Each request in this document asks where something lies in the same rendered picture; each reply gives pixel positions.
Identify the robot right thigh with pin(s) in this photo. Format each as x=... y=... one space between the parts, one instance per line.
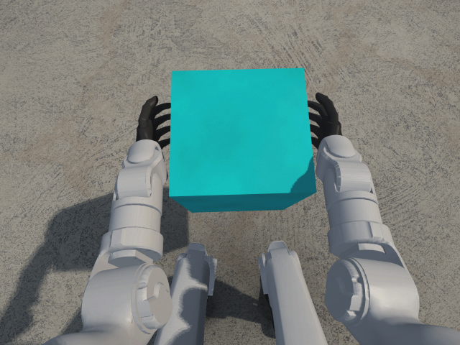
x=295 y=318

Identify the left robot forearm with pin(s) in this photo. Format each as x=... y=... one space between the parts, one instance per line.
x=134 y=230

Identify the left robot upper arm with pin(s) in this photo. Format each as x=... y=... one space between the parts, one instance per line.
x=122 y=306

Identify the carton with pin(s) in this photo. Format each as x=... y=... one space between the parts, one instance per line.
x=240 y=140

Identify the right robot forearm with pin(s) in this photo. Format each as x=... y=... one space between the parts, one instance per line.
x=356 y=228

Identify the right robot upper arm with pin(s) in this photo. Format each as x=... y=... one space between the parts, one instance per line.
x=378 y=303

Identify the right robot foot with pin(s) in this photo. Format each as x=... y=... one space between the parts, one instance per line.
x=267 y=298

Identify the right robot hand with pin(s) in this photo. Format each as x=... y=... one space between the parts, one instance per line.
x=328 y=120

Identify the left robot hand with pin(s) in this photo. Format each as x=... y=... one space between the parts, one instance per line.
x=148 y=124

